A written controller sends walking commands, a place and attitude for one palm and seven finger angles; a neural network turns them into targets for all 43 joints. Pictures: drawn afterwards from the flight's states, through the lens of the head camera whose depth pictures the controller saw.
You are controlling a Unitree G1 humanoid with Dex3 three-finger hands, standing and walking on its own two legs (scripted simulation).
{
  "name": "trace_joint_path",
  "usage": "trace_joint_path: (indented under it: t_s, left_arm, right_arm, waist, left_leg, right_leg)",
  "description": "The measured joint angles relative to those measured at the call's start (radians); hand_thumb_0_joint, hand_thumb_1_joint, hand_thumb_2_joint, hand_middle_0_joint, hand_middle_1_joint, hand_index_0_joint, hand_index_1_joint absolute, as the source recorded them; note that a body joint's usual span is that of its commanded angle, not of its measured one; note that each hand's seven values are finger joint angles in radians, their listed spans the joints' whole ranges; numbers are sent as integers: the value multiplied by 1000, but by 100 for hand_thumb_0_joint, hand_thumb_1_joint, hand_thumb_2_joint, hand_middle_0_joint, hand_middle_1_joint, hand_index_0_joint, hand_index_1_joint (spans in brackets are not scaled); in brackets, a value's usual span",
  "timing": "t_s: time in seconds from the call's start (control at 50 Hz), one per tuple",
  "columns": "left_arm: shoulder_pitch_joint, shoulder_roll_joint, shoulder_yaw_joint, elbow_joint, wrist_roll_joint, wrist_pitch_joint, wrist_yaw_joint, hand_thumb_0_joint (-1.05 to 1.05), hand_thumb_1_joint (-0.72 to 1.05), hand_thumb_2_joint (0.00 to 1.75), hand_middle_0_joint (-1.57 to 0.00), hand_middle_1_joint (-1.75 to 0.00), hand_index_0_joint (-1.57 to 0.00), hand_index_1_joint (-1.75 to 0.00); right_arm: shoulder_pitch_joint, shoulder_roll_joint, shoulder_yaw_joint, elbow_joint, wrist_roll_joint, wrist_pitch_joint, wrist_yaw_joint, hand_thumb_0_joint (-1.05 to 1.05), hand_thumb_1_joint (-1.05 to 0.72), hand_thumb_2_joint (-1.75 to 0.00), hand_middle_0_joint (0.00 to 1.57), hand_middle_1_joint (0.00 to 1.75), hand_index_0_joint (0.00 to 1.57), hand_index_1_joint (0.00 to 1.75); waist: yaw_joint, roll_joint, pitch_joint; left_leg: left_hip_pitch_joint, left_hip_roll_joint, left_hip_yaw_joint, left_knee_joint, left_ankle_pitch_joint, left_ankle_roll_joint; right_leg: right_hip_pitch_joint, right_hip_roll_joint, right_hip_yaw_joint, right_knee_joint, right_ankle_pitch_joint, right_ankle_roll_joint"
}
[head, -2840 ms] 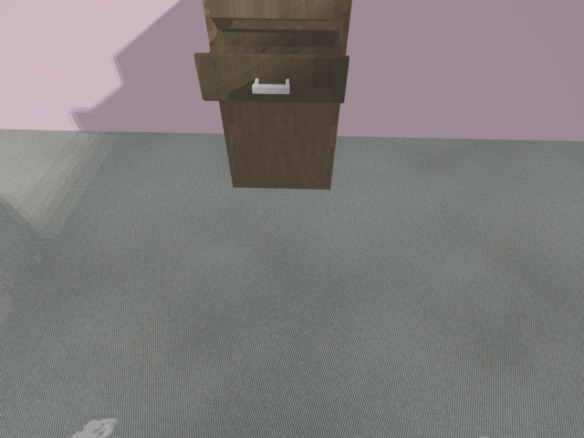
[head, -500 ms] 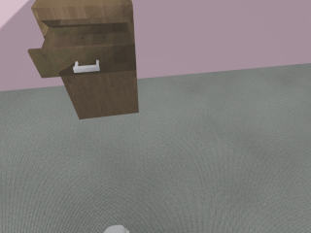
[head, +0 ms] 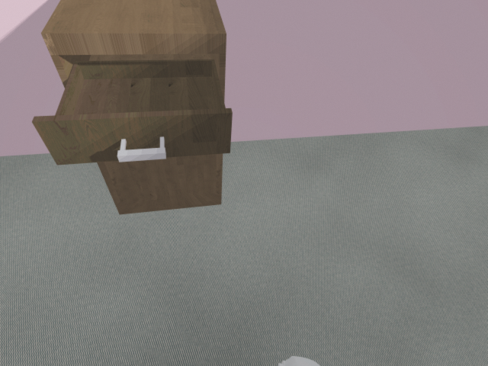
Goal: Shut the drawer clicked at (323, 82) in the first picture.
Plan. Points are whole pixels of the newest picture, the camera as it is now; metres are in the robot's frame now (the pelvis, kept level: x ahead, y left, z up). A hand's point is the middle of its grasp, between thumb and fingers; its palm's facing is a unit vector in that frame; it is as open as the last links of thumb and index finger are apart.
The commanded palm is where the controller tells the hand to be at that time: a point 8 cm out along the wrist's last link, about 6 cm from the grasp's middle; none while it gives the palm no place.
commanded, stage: turn to face it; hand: left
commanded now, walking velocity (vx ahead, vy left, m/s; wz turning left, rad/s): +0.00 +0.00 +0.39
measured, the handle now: (142, 148) +0.59 +0.29 -0.05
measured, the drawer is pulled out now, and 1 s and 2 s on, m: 0.30 0.30 0.30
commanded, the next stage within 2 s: take the last steps up to it in 0.34 s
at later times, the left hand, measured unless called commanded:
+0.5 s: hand out of the picture +0.08 +0.18 -0.18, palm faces +0.26 -0.95 -0.18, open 7.3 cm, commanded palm none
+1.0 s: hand out of the picture +0.10 +0.20 -0.17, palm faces +0.22 -0.96 -0.17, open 7.4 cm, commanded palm none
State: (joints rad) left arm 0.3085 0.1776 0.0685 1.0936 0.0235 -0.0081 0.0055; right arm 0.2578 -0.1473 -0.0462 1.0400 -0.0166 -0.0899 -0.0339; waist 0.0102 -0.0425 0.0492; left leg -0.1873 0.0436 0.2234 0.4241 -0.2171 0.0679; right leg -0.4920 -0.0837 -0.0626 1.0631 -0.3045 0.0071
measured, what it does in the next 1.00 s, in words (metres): walks ahead: right foot, then left foot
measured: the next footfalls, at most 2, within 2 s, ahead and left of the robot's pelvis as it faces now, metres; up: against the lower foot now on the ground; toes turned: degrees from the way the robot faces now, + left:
right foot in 0.20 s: +0.14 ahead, -0.13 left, +0.00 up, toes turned -3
left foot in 0.54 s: +0.08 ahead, +0.10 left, +0.00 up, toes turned +17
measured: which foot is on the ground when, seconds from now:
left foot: down 0.00-0.22, up 0.24-0.52, down 0.54-1.00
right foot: up 0.00-0.18, down 0.20-0.54, up 0.56-1.00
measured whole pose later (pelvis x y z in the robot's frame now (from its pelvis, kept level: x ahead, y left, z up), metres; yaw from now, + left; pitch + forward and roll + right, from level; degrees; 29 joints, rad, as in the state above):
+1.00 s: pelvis +0.11 +0.02 +0.00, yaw +12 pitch -1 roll +0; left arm 0.24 0.17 0.07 1.10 0.02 0.02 -0.01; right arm 0.45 -0.09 -0.03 1.14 -0.03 -0.06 -0.02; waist -0.04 -0.03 0.03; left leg -0.02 -0.02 0.11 0.27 -0.24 0.04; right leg -0.48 -0.10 -0.07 0.80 -0.25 0.03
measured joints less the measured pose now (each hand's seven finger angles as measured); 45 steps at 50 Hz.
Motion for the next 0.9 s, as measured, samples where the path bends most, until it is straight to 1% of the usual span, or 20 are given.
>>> trace_joint_path:
  t_s: [0.08,0.14,0.18,0.2,0.22,0.26,0.28,0.32,0.36,0.38,0.46,0.52,0.54,0.56,0.58,0.62,0.66,0.72,0.8,0.9]
  left_arm:
    - [-70,-2,-8,-31,-2,2,9,0,91,90,-19,-30,-19,-30]
    - [-112,-5,-11,-46,-3,4,16,0,92,90,-19,-30,-19,-30]
    - [-128,-8,-15,-53,-5,1,16,0,92,90,-19,-30,-19,-30]
    - [-131,-9,-17,-57,-4,-5,17,0,92,90,-19,-30,-19,-30]
    - [-139,-19,-18,-55,-4,-11,20,0,92,90,-19,-30,-19,-30]
    - [-147,-36,-28,-59,-4,-16,20,0,92,90,-19,-30,-20,-30]
    - [-149,-43,-31,-62,-4,-16,21,0,92,90,-19,-30,-20,-30]
    - [-152,-48,-25,-72,-8,-16,31,0,93,90,-20,-30,-20,-30]
    - [-151,-44,-20,-81,-7,-13,35,-1,93,90,-20,-30,-20,-30]
    - [-149,-41,-18,-84,-5,-11,36,-1,93,90,-20,-30,-20,-30]
    - [-132,-25,-12,-88,2,0,35,-1,93,90,-20,-30,-20,-30]
    - [-101,-11,-9,-74,-2,10,30,-1,92,90,-20,-30,-20,-30]
    - [-88,-5,-8,-67,-5,17,26,-1,92,90,-20,-30,-20,-30]
    - [-74,4,-5,-57,-8,28,23,-1,92,90,-20,-30,-20,-30]
    - [-57,11,-2,-48,-7,38,18,0,92,90,-20,-30,-20,-30]
    - [-29,18,2,-28,2,52,9,0,92,90,-19,-30,-20,-30]
    - [-14,23,3,-13,6,51,-2,0,92,90,-19,-30,-20,-30]
    - [-1,26,2,-4,7,36,-14,0,91,90,-19,-30,-20,-30]
    - [6,22,0,5,5,30,-17,0,91,90,-19,-30,-19,-30]
    - [-11,10,-2,17,4,35,-17,0,91,90,-19,-30,-19,-30]
  right_arm:
    - [60,6,11,50,-2,28,8,-1,-95,-90,21,30,20,30]
    - [94,20,13,77,-4,53,12,0,-93,-90,20,30,20,30]
    - [113,29,12,90,-3,68,14,0,-92,-90,20,30,20,30]
    - [122,32,12,95,-1,74,15,0,-92,-90,21,30,20,30]
    - [120,29,10,100,2,81,17,0,-92,-90,21,30,20,30]
    - [111,24,5,98,6,99,18,0,-92,-90,20,30,20,30]
    - [105,23,2,95,6,108,18,1,-91,-90,20,30,20,30]
    - [86,25,-1,89,5,118,20,1,-91,-90,20,30,20,30]
    - [64,25,-3,78,4,122,22,1,-91,-90,20,30,20,30]
    - [52,24,-5,71,4,122,24,1,-91,-90,20,30,20,30]
    - [5,6,-10,41,0,125,20,1,-92,-90,20,30,20,30]
    - [-14,-19,-12,20,-2,109,22,2,-93,-90,20,30,20,30]
    - [-15,-23,-12,15,-4,100,22,1,-93,-90,20,30,20,30]
    - [-15,-21,-12,11,-8,92,23,1,-93,-90,20,30,20,30]
    - [-9,-20,-10,3,-13,86,25,1,-93,-90,20,30,20,30]
    - [11,-16,-7,-8,-17,73,22,1,-92,-90,20,30,20,30]
    - [35,-10,-1,-8,-15,63,15,1,-92,-90,20,30,20,30]
    - [68,5,9,9,-8,50,11,1,-92,-90,20,30,20,30]
    - [110,27,16,37,-1,40,10,1,-91,-90,20,30,20,30]
    - [156,51,15,69,-3,34,10,1,-91,-90,21,30,21,30]
  waist:
    - [-18,9,3]
    - [-35,15,3]
    - [-41,18,-2]
    - [-41,16,-8]
    - [-41,36,-6]
    - [-56,69,-7]
    - [-60,76,-9]
    - [-55,77,-10]
    - [-47,70,-12]
    - [-42,65,-12]
    - [-19,44,-11]
    - [-5,34,-12]
    - [-4,27,-15]
    - [-2,11,-16]
    - [0,3,-21]
    - [-5,0,-34]
    - [-10,2,-39]
    - [-6,-1,-35]
    - [-4,-1,-32]
    - [-22,1,-29]
  left_leg:
    - [28,-16,-29,-21,-9,-7]
    - [30,-26,-52,16,-42,-18]
    - [24,-31,-62,62,-76,-29]
    - [15,-36,-64,95,-99,-36]
    - [3,-24,-73,134,-123,-43]
    - [-47,-13,-113,259,-243,-60]
    - [-78,-12,-128,338,-280,-67]
    - [-131,-6,-146,471,-291,-79]
    - [-166,4,-155,537,-279,-89]
    - [-173,8,-156,538,-275,-94]
    - [-158,18,-148,427,-258,-102]
    - [-89,18,-134,243,-170,-101]
    - [-73,13,-132,196,-128,-86]
    - [-72,2,-126,200,-111,-62]
    - [-69,-2,-119,201,-110,-41]
    - [-44,-7,-113,160,-100,-15]
    - [-10,-16,-116,87,-68,-8]
    - [41,-36,-117,-21,-16,-3]
    - [88,-57,-117,-106,14,3]
    - [135,-69,-116,-150,9,-2]
  right_leg:
    - [36,-7,-13,-228,26,19]
    - [100,4,-24,-362,39,26]
    - [163,13,-35,-467,87,30]
    - [193,12,-38,-514,121,16]
    - [197,22,-47,-508,102,-5]
    - [206,28,-79,-492,60,-29]
    - [216,26,-93,-498,52,-33]
    - [237,23,-115,-524,57,-33]
    - [253,20,-131,-548,69,-32]
    - [259,18,-138,-557,73,-31]
    - [260,1,-155,-557,76,-18]
    - [246,-10,-162,-520,61,1]
    - [236,-18,-162,-493,47,9]
    - [222,-24,-145,-452,-12,14]
    - [198,-16,-117,-390,-83,13]
    - [137,5,-68,-233,-131,4]
    - [82,14,-37,-107,-84,1]
    - [23,8,-7,-22,18,9]
    - [-10,-6,13,-29,75,25]
    - [-9,-20,9,-132,74,33]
